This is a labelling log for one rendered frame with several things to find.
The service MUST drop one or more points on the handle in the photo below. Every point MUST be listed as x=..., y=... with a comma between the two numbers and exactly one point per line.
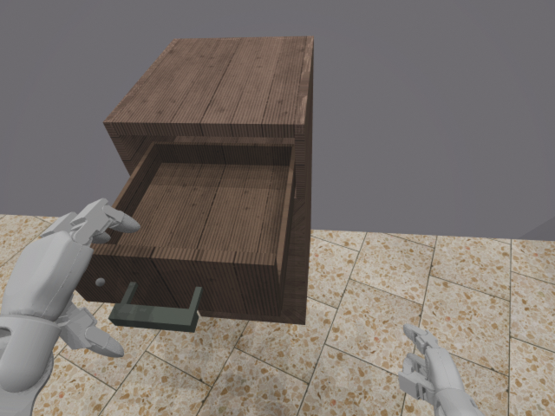
x=142, y=316

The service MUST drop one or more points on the robot right forearm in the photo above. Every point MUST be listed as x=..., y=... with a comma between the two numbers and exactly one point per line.
x=454, y=402

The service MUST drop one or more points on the right robot hand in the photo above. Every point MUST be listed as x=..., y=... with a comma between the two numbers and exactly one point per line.
x=422, y=379

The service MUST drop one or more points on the drawer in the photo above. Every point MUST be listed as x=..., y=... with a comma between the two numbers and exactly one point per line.
x=211, y=215

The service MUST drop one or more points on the robot left forearm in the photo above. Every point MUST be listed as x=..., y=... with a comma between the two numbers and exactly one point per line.
x=26, y=361

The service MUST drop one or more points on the cabinet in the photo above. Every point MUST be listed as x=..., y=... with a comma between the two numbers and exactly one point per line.
x=231, y=90

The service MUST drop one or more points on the left robot hand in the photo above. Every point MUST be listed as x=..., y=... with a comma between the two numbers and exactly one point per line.
x=48, y=270

